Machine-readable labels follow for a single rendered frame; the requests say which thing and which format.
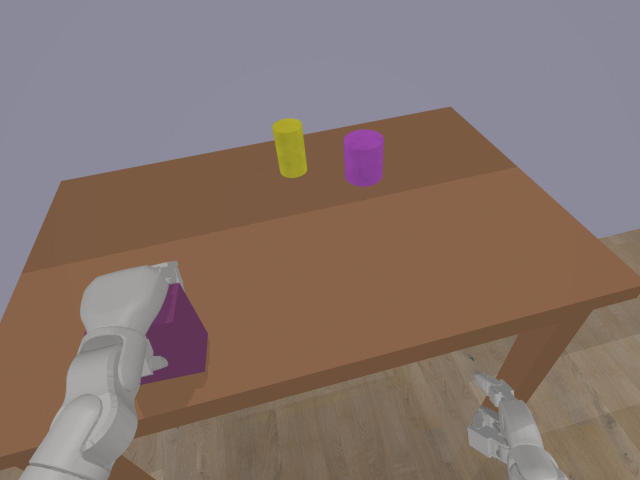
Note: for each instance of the right robot forearm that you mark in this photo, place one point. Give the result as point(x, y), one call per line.
point(530, 462)

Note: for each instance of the table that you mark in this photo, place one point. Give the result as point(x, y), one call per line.
point(306, 282)

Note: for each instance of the left robot forearm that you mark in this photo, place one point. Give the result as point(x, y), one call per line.
point(97, 421)

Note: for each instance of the left robot hand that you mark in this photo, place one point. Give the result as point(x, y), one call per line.
point(130, 298)

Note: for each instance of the right robot hand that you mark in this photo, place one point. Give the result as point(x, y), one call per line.
point(495, 434)

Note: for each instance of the sponge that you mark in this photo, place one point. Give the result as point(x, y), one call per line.
point(178, 335)

